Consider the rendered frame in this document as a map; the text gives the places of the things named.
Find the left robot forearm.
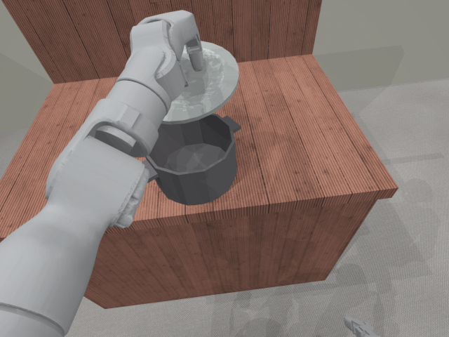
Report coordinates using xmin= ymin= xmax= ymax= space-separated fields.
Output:
xmin=46 ymin=17 xmax=185 ymax=200

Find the knob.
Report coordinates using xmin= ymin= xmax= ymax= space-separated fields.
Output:
xmin=181 ymin=58 xmax=193 ymax=79

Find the lid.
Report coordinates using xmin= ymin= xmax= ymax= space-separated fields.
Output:
xmin=161 ymin=41 xmax=239 ymax=124

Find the pot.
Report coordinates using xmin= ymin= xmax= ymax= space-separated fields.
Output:
xmin=142 ymin=113 xmax=241 ymax=205

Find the robot left upper arm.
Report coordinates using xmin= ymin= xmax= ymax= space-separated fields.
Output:
xmin=0 ymin=136 xmax=150 ymax=337

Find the table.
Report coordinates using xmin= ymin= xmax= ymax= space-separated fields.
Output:
xmin=0 ymin=0 xmax=398 ymax=309

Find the right robot hand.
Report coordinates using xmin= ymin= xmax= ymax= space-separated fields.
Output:
xmin=344 ymin=316 xmax=381 ymax=337

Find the left robot hand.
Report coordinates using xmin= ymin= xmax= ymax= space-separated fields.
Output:
xmin=137 ymin=10 xmax=203 ymax=87

